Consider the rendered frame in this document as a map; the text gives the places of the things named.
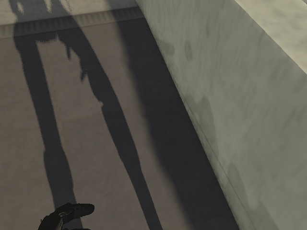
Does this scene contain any left robot hand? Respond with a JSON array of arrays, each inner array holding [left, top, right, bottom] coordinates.
[[37, 202, 95, 230]]

